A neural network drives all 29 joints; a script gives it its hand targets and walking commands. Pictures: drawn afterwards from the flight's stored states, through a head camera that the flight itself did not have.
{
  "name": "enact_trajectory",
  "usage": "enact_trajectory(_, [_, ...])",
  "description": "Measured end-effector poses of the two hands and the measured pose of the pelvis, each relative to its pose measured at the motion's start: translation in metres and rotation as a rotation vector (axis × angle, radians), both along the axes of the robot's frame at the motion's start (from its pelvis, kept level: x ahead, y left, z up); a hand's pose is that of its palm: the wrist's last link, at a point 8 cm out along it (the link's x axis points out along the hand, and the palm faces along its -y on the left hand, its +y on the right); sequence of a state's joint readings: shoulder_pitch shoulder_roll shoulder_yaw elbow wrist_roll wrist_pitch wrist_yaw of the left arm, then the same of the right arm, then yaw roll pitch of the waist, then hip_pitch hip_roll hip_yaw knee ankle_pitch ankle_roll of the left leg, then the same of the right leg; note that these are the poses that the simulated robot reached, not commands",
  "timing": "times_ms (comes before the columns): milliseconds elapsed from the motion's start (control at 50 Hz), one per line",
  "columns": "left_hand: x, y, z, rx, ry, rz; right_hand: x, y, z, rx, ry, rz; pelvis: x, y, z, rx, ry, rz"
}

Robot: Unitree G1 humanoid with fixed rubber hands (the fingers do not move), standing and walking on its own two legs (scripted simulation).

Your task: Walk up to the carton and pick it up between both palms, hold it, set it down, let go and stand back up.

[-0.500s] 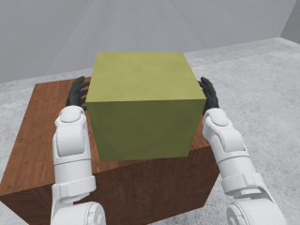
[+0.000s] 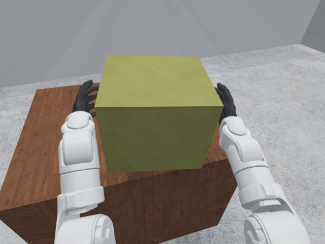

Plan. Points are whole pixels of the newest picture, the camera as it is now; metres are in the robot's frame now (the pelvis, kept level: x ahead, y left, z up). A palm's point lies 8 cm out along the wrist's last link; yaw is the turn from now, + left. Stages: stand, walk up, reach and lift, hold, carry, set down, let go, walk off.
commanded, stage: hold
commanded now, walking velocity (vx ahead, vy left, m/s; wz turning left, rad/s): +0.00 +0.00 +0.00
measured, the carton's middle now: (155, 112) +0.41 +0.01 +0.15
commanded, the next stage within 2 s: set down in 1.66 s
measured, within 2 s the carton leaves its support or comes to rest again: neither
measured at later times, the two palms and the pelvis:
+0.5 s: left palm (82, 116) +0.35 +0.18 +0.19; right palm (225, 118) +0.35 -0.15 +0.17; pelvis +0.00 +0.00 +0.00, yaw +0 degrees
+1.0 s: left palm (82, 114) +0.36 +0.18 +0.20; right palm (227, 112) +0.36 -0.15 +0.19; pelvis +0.00 +0.00 +0.00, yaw +0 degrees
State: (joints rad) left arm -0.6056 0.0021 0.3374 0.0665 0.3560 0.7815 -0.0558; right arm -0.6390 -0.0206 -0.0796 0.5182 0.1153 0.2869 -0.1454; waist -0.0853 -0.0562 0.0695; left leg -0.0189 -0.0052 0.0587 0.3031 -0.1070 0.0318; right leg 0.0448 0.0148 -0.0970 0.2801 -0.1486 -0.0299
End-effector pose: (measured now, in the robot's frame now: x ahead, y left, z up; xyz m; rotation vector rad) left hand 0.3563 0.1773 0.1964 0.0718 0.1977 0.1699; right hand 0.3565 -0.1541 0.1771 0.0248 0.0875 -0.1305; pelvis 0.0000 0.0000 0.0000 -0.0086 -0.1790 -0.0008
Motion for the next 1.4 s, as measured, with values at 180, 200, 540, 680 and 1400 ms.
enact_trajectory(180, [0.001, 0.0, -0.004, -0.005, 0.013, -0.003, -0.001, 0.0, -0.004, -0.004, 0.014, -0.005, 0.003, 0.002, 0.0, 0.0, -0.004, -0.007])
enact_trajectory(200, [0.0, 0.0, -0.004, -0.003, 0.01, -0.003, -0.001, 0.0, -0.004, -0.004, 0.011, -0.004, 0.003, 0.002, 0.0, -0.001, -0.003, -0.007])
enact_trajectory(540, [-0.002, 0.0, -0.002, 0.005, 0.001, 0.0, -0.002, 0.0, -0.003, 0.002, 0.003, -0.001, 0.0, 0.004, 0.0, -0.002, 0.004, -0.005])
enact_trajectory(680, [-0.002, -0.001, -0.001, -0.006, 0.009, 0.002, -0.003, -0.001, -0.001, -0.005, 0.013, -0.003, -0.001, 0.002, 0.0, 0.0, -0.003, -0.007])
enact_trajectory(1400, [0.0, 0.002, -0.005, -0.007, -0.008, -0.007, 0.0, 0.001, 0.008, 0.004, -0.013, -0.004, 0.011, -0.001, 0.0, -0.003, -0.006, 0.007])
